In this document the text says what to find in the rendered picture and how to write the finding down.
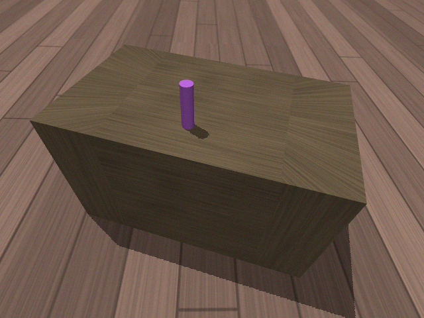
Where can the can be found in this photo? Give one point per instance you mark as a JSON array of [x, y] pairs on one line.
[[187, 103]]

